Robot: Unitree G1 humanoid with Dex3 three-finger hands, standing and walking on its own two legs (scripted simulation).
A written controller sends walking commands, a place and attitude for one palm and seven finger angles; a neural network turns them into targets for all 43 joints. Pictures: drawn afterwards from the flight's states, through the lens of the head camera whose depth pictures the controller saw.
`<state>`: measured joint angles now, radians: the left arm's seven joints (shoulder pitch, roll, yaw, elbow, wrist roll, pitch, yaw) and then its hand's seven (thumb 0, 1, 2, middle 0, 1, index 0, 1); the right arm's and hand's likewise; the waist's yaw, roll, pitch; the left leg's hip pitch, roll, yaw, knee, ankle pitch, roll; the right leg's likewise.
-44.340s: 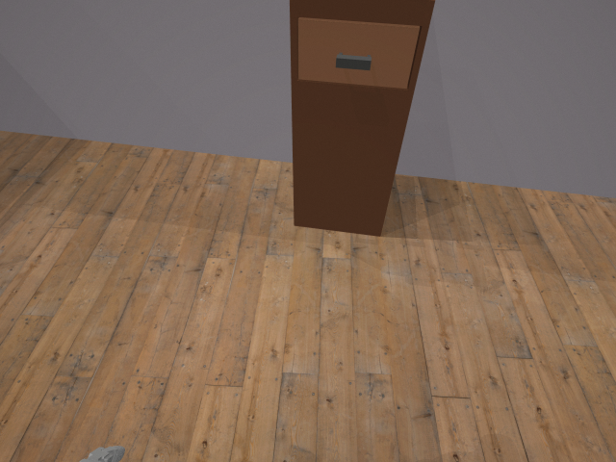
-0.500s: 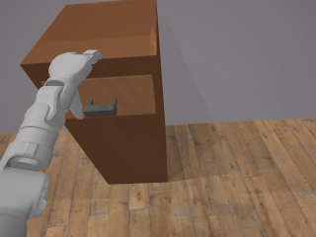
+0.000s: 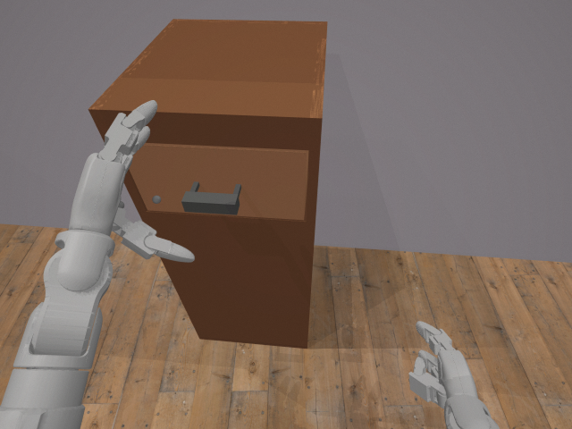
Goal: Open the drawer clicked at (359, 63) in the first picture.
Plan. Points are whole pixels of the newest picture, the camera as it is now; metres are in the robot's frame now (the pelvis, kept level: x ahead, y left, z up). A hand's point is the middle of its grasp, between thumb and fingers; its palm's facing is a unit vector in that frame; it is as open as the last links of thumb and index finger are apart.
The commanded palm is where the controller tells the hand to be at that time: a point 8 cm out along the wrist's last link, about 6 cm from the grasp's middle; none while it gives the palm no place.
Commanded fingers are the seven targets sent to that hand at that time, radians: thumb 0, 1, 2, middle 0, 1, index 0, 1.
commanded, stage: draw the hand back to the body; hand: left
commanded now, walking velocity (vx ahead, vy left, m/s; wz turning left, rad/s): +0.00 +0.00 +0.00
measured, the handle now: (214, 195) +0.50 +0.22 +0.01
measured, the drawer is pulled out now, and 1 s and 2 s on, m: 0.00 0.00 0.00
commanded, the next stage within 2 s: step back with the hand held close in 0.84 s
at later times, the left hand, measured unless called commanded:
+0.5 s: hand (104, 268) +0.21 +0.21 +0.19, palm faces +0.39 -0.84 -0.38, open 10.8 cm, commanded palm +0.15 +0.26 +0.20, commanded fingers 0.00 0.69 0.81 -0.19 -0.30 -0.19 -0.30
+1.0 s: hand (74, 303) +0.17 +0.22 +0.19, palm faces +0.45 -0.81 -0.38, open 7.5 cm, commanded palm +0.11 +0.26 +0.20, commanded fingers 0.00 0.90 0.90 -0.20 -0.30 -0.20 -0.30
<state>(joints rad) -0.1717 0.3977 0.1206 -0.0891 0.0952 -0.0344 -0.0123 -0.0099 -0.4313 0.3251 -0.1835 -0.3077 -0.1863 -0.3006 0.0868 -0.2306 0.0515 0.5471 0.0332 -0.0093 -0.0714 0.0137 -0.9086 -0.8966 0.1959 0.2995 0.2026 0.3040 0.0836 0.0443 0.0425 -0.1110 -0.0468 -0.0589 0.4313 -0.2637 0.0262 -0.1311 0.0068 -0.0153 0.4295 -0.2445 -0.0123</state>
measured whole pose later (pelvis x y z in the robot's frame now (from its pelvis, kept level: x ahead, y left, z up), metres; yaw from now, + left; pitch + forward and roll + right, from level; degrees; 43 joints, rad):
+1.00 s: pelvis -0.02 -0.02 +0.00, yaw +1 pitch -4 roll -1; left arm 0.46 0.34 0.34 -0.50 -0.06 -0.15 0.11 0.01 0.87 0.89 -0.21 -0.30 -0.21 -0.30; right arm 0.19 -0.20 0.04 0.63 -0.01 -0.14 -0.08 0.02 -0.90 -0.90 0.20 0.30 0.21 0.30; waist 0.05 0.07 0.01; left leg -0.13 -0.01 -0.08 0.48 -0.27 0.00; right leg -0.12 0.04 -0.04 0.42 -0.22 -0.04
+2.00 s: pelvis -0.13 +0.00 -0.01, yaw +1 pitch +3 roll -3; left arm 0.57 0.43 0.40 -0.65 -0.05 -0.23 0.12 0.01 0.88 0.90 -0.21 -0.30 -0.21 -0.30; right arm 0.15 -0.21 0.00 0.60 0.00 -0.09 -0.05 0.02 -0.90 -0.90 0.20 0.30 0.21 0.30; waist -0.01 0.04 0.01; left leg -0.51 0.00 -0.07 0.53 -0.08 0.02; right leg -0.30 0.09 0.00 0.52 -0.27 -0.02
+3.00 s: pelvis -0.33 +0.02 -0.01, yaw +2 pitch +0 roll +0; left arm 0.58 0.44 0.41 -0.67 -0.04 -0.17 0.16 0.01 0.89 0.90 -0.21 -0.30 -0.21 -0.30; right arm 0.26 -0.17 0.03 0.61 -0.01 -0.17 -0.06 0.02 -0.91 -0.90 0.20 0.30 0.20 0.30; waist -0.05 -0.04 -0.02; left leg -0.32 0.04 0.11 0.57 -0.25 0.02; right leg -0.31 -0.02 -0.08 0.72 -0.43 0.02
